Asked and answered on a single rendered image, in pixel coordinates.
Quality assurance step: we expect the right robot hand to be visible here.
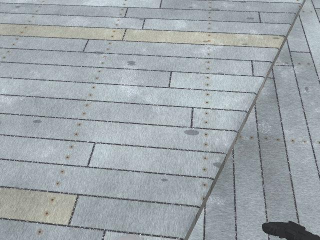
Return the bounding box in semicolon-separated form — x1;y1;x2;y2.
262;221;320;240

